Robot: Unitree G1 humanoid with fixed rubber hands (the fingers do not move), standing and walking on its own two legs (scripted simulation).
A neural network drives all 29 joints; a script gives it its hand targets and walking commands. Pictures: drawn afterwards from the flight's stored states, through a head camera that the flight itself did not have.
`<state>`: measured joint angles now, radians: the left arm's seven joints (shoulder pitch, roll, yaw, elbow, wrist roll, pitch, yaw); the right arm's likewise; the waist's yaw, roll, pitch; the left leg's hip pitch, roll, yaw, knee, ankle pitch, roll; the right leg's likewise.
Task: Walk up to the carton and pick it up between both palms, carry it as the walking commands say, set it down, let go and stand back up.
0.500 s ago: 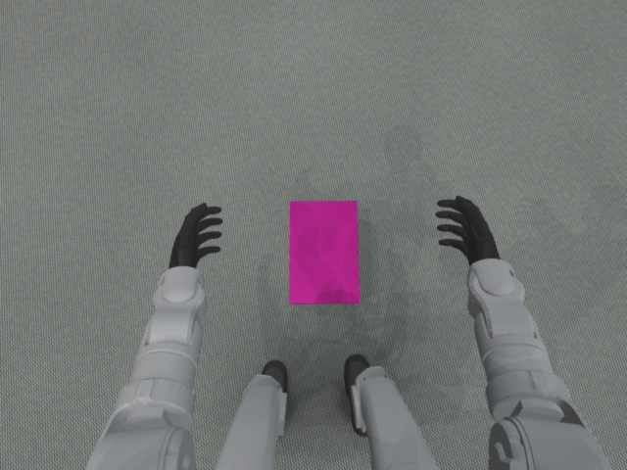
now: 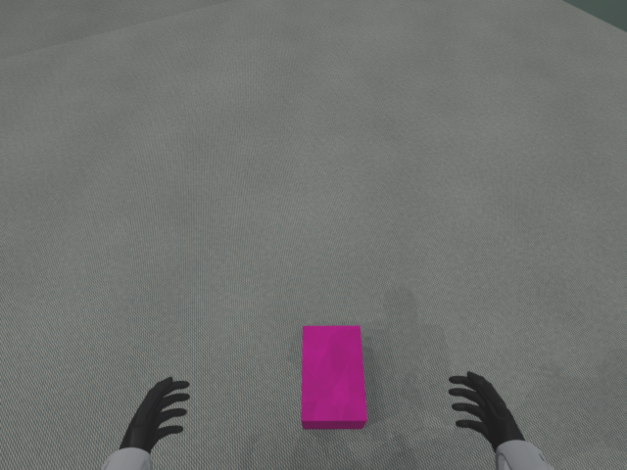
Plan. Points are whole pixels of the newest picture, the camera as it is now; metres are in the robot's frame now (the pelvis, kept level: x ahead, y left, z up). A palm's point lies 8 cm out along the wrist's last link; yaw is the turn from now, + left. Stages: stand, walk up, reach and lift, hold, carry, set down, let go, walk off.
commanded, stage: let go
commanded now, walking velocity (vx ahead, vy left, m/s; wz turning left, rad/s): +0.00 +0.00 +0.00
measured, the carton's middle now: (331, 376) +0.39 -0.03 -0.70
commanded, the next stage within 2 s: stand in 0.42 s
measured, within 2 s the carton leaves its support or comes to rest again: neither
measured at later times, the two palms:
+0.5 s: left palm (145, 436) +0.17 +0.23 -0.07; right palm (522, 427) +0.17 -0.25 -0.07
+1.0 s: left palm out of the picture +0.13 +0.29 -0.09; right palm (557, 451) +0.15 -0.29 -0.09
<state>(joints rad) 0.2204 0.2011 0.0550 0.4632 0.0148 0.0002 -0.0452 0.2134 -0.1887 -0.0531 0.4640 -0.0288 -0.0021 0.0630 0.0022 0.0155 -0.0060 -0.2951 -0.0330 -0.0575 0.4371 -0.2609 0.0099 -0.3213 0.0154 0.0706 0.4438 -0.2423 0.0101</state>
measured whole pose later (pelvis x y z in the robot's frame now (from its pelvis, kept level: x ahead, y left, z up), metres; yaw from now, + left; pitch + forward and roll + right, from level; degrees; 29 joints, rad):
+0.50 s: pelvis +0.02 -0.02 +0.00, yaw +1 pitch -2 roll +0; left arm 0.21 0.24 0.03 0.49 0.02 0.09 -0.03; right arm 0.23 -0.24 -0.02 0.44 -0.02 0.13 0.03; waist 0.00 0.02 0.06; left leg -0.12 -0.01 -0.07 0.47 -0.32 -0.01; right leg -0.13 0.03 0.04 0.47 -0.31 -0.02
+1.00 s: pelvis +0.02 -0.01 +0.00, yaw +2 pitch +0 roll -1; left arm 0.16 0.34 0.03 0.82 0.04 0.01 0.02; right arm 0.20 -0.34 -0.02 0.75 -0.04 0.02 -0.03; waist 0.00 0.01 0.01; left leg -0.14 -0.01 -0.08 0.45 -0.31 -0.01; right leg -0.14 0.03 0.02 0.42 -0.29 -0.01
